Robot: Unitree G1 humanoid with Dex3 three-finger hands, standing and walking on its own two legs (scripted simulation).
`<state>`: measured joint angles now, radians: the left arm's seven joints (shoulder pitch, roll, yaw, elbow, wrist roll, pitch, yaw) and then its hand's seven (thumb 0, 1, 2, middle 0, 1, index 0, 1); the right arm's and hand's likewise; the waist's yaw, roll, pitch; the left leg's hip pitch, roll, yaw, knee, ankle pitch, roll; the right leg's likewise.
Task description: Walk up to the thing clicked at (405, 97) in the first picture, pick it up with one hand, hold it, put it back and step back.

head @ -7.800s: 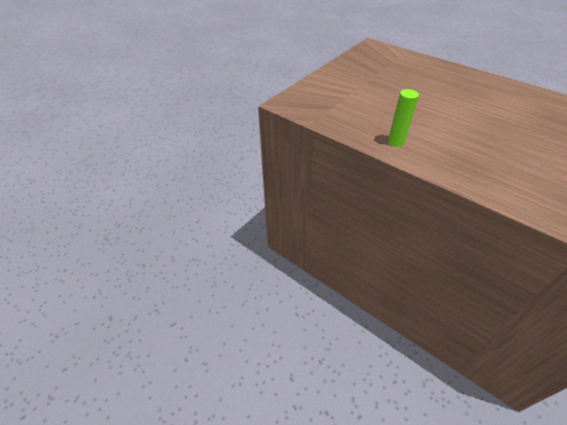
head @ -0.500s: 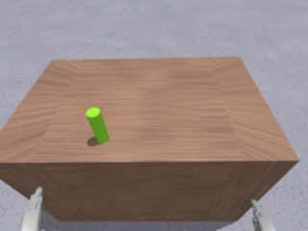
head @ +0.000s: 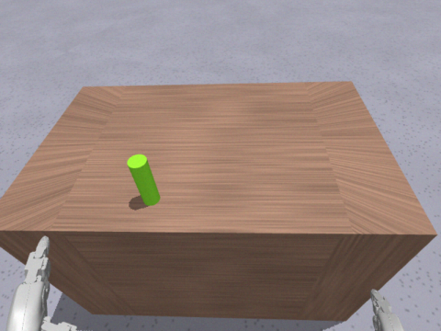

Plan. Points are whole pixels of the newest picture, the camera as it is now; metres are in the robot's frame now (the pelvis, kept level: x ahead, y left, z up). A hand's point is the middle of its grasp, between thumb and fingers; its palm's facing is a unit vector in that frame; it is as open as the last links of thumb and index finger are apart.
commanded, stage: rise first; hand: left
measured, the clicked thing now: (145, 181) +0.46 +0.21 -0.01
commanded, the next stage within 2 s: go down in 0.60 s
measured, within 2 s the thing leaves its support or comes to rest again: neither
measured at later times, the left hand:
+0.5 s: hand (60, 298) +0.18 +0.26 +0.07, palm faces +0.29 -0.87 -0.39, open 17.6 cm
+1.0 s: hand (46, 276) +0.20 +0.28 +0.09, palm faces +0.33 -0.89 -0.31, open 17.6 cm
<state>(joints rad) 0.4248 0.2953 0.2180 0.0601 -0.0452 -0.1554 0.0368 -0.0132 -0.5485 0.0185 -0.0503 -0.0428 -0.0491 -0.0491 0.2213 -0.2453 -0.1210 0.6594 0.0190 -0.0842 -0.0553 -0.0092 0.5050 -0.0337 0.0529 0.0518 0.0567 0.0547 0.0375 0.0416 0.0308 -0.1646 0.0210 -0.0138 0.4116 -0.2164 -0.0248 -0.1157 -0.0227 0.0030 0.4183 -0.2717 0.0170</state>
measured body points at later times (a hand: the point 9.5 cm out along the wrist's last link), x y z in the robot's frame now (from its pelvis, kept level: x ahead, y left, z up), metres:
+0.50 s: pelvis -0.01 +0.00 +0.00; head -0.01 -0.01 +0.45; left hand +0.16 +0.30 +0.09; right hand +0.15 -0.26 -0.09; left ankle +0.00 +0.14 -0.74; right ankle -0.03 -0.13 -0.74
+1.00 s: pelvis -0.01 +0.00 -0.01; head -0.02 +0.00 +0.44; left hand +0.18 +0.32 +0.10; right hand +0.16 -0.24 -0.09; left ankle +0.00 +0.14 -0.74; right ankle -0.03 -0.13 -0.74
